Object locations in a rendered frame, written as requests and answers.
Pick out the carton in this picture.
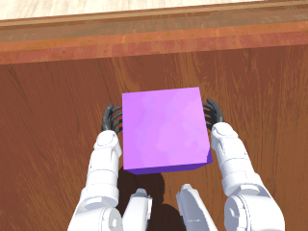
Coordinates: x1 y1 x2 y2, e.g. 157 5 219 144
122 87 213 175

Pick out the right robot thigh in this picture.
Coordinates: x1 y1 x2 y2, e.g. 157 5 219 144
175 188 218 231

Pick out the right robot forearm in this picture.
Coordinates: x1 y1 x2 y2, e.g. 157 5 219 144
211 122 285 230

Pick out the right robot upper arm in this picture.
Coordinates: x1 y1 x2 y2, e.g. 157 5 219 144
224 193 285 231

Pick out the left robot hand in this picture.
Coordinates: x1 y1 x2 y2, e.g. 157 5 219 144
101 103 123 134

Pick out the left robot thigh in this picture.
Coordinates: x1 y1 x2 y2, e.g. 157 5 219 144
122 192 153 231

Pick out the robot thigh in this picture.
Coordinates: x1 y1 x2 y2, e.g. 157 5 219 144
175 188 218 231
122 192 153 231

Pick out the left robot forearm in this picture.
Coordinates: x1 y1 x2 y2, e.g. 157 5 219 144
67 130 122 231

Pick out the left robot upper arm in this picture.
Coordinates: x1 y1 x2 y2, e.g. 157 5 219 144
68 205 124 231

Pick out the right robot hand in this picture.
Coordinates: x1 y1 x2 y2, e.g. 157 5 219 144
202 98 225 131

